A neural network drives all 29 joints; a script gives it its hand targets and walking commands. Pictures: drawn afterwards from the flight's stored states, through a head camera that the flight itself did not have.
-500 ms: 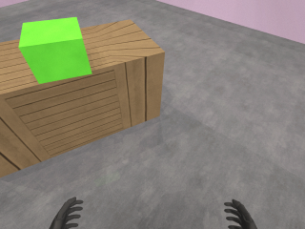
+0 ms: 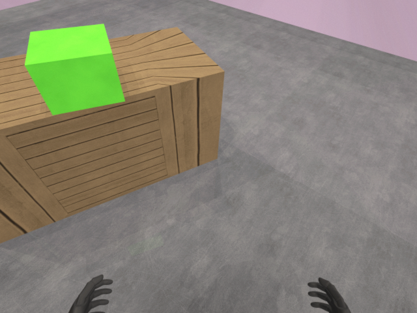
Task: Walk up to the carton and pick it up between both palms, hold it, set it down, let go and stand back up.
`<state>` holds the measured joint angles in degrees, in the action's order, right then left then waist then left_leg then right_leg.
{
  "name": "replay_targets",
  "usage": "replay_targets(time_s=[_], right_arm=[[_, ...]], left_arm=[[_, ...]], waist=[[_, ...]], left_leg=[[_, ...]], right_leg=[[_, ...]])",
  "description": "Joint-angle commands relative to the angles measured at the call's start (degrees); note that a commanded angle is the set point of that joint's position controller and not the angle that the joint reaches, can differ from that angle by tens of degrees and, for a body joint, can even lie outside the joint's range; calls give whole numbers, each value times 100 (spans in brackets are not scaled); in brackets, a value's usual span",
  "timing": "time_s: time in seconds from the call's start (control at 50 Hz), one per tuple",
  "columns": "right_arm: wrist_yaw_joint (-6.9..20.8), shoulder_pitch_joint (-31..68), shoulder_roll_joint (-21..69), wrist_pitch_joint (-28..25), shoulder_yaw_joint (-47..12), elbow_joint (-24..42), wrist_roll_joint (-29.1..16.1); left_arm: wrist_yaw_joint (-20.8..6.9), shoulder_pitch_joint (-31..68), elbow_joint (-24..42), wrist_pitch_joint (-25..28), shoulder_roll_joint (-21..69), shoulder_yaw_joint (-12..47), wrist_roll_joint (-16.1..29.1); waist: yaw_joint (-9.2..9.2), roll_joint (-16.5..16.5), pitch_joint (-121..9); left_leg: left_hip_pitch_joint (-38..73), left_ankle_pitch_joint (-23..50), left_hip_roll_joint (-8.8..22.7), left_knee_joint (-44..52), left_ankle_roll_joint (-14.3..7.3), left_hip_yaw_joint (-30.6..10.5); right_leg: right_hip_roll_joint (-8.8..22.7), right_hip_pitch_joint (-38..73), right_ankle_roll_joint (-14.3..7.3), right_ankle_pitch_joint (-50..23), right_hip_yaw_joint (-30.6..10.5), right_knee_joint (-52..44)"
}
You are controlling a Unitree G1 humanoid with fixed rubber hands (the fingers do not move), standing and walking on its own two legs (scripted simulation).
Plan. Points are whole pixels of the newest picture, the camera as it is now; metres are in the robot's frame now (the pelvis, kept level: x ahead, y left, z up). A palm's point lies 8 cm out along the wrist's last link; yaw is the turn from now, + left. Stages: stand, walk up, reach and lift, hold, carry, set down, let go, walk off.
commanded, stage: stand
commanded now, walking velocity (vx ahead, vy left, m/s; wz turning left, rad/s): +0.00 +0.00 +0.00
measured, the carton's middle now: (79, 67) +0.95 +0.52 -0.04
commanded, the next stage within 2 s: walk up in 0.38 s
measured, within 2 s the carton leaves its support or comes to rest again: neither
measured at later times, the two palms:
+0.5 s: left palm out of the picture +0.12 +0.25 -0.08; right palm out of the picture +0.12 -0.25 -0.08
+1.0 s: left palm out of the picture +0.05 +0.43 -0.14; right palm (263, 254) +0.25 -0.12 -0.09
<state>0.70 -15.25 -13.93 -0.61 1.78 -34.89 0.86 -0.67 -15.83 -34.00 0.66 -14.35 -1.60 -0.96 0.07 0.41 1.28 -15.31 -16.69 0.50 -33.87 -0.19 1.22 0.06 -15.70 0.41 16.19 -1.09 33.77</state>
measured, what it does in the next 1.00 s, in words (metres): steps to the left: left foot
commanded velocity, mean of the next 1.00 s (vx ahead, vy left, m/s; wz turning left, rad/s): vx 0.00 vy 0.00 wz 0.00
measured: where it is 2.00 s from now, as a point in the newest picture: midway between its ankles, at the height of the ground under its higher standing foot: (153, 263)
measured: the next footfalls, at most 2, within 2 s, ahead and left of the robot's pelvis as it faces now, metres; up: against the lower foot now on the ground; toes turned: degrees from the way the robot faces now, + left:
left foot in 0.96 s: +0.16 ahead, +0.28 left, +0.00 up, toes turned +18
right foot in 1.46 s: +0.45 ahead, +0.12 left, +0.00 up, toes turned +17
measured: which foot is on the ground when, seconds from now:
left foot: down 0.00-0.64, up 0.66-0.94, down 0.96-1.00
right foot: down 0.00-0.96, up 0.98-1.00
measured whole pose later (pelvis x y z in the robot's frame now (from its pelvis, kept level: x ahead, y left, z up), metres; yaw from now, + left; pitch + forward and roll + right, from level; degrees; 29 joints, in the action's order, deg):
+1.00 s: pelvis +0.07 +0.12 -0.03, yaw +15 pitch -4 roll +0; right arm 3.9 -19.7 -16.5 -2.2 4.9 -32.6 2.2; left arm -0.3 -20.4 -40.5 1.6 -22.1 -4.4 -4.0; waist -2.2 3.7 2.9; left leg -25.2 -16.6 2.8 -46.1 0.1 1.6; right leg 13.4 -8.2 -2.7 33.0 5.1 48.8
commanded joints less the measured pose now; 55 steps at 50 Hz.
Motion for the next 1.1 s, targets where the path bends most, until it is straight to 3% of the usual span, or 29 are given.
replay_targets(time_s=[0.0, 0.12, 0.32, 0.4, 0.54, 0.56, 0.58, 0.6, 0.62, 0.64, 0.68, 0.7, 0.76, 0.8, 0.84, 0.86, 0.88, 0.9, 0.92, 0.94, 0.96, 0.98, 1.0, 1.04, 1.08], right_arm=[[-16, 87, -734, -102, 185, 509, -23], [-24, 60, -718, -92, 164, 491, -23], [-24, 29, -747, -103, 145, 460, -8], [-29, 24, -742, -101, 139, 466, -17], [-35, -16, -755, -97, 136, 427, -7], [157, -380, -1014, -46, 318, 432, 161], [248, -182, -961, 0, 301, 554, 181], [311, 39, -765, 61, 269, 694, 257], [325, 323, -865, 115, 297, 850, 393], [334, 336, -955, 122, 342, 878, 403], [377, 42, -934, 89, 401, 767, 347], [417, -223, -800, 83, 409, 671, 278], [540, -233, -579, 29, 385, 675, 129], [570, -195, -529, -28, 408, 720, 88], [528, -464, -590, -89, 448, 614, 82], [481, -735, -676, -115, 489, 509, 102], [421, -1096, -803, -139, 547, 360, 112], [317, -1725, -1053, -166, 655, 173, 137], [178, -2398, -1419, -206, 764, -4, 130], [62, -2493, -2003, -252, 763, 159, 180], [-10, -2034, -2184, -196, 760, 343, 100], [-76, -1607, -2241, -143, 787, 366, 14], [-114, -1321, -2103, -141, 725, 380, 1], [-165, -1044, -1645, -181, 585, 390, 141], [-135, -913, -1226, -245, 444, 285, 181]], left_arm=[[19, 82, 491, 110, -662, -189, 9], [23, 90, 484, 103, -688, -172, 31], [24, 23, 428, 98, -730, -165, 5], [28, 31, 427, 99, -704, -158, 16], [30, 1, 381, 105, -718, -157, 15], [35, -287, 417, 162, -1139, -501, -338], [72, -614, 340, 191, -1420, -607, -414], [140, -880, 186, 218, -1717, -701, -448], [221, -863, 100, 247, -1628, -641, -466], [269, -782, 51, 323, -1488, -573, -441], [317, -565, -49, 450, -1241, -451, -409], [317, -324, -53, 461, -1288, -464, -398], [230, 166, -125, 475, -1384, -464, -326], [147, 354, -116, 462, -1451, -460, -286], [96, 299, -144, 408, -1462, -457, -295], [87, 300, -140, 362, -1491, -442, -294], [77, 199, -148, 302, -1406, -407, -299], [52, -3, -139, 226, -1188, -328, -328], [-17, -199, -43, 153, -787, -164, -312], [-84, -185, 372, 128, -469, -22, -293], [-104, -229, 534, 39, -907, -178, -223], [-93, -69, 570, -29, -1191, -206, -222], [-79, 187, 617, -16, -1252, -220, -201], [-88, -114, 398, 72, -1220, -242, -204], [-144, -524, 260, 123, -1130, -255, -170]], waist=[[3, -108, -57], [3, 21, -30], [0, -113, -217], [-11, 31, -80], [0, -89, -109], [-86, 159, -437], [-354, 570, -145], [-582, 1300, 118], [-634, 865, 495], [-596, 489, 723], [-454, -65, 649], [-344, 217, 482], [-278, 1071, 408], [-192, 1358, 570], [-82, 1169, 605], [66, 947, 493], [236, 488, 300], [521, -244, -29], [811, -1462, -282], [810, -2495, -84], [609, -1603, 76], [504, -1245, 391], [434, -1101, 740], [232, -937, 845], [31, -729, 551]], left_leg=[[-128, 242, 488, 730, -166, -550], [-53, 160, 465, 723, -157, -505], [-10, 110, 480, 761, -162, -512], [-74, 119, 499, 779, -177, -539], [37, 215, 499, 757, -181, -499], [-1079, -1965, 199, 215, -419, -858], [-2397, -2197, 29, -406, -237, -578], [-2820, -1537, -38, -2120, -87, -19], [-3183, -1446, 364, -2646, -30, -549], [-3308, -1189, 521, -2866, 24, -710], [-3094, -745, 535, -2819, 89, -880], [-2860, -608, 480, -2745, 114, -775], [-1976, -312, 534, -1829, 164, -426], [-1067, -77, 553, -1121, 92, -195], [-343, 286, 397, -785, 10, 246], [196, 498, 298, -612, -51, 455], [749, 459, 158, -581, -99, 581], [1363, -1, -30, -573, -155, 478], [1874, -912, -5, -57, -351, -284], [1718, -2484, 1186, 1250, -830, -3250], [1071, -3965, 2004, 2435, -1332, -4931], [616, -4773, 2253, 2849, -1601, -5353], [371, -4371, 2094, 2786, -1609, -4913], [45, -2499, 1679, 2163, -1389, -3466], [-219, -1215, 1255, 1888, -1175, -2374]], right_leg=[[426, -55, -201, -415, -429, -595], [455, -173, -216, -321, -509, -690], [443, -56, -217, -298, -489, -655], [432, -67, -214, -320, -501, -651], [440, -110, -204, -411, -543, -659], [626, 1031, -550, 1969, -628, -495], [1278, 1704, -974, 3028, -1567, -1101], [2440, 1639, -1578, 3584, -2685, -2012], [2984, 1265, -1906, 3241, -3134, -2244], [3030, 1123, -1944, 2760, -3020, -2229], [2537, 1079, -1527, 2173, -2028, -2110], [2324, 1089, -1378, 2021, -1507, -2101], [1809, 664, -1140, 1442, -172, -2109], [1567, -112, -1005, 1407, 531, -1996], [1563, -463, -990, 1585, 749, -1618], [1620, -693, -994, 1812, 825, -1303], [1528, -902, -918, 2008, 1025, -696], [1285, -991, -777, 1939, 1282, 531], [710, -1429, -553, 2044, 1512, 2424], [289, -2643, -279, 2470, 726, 3877], [411, -2752, -177, 2045, 87, 4153], [586, -2782, -165, 1870, -21, 4363], [748, -2897, -162, 1417, -149, 4388], [930, -2493, -104, 741, -102, 3904], [878, -1845, -62, 393, -120, 3313]])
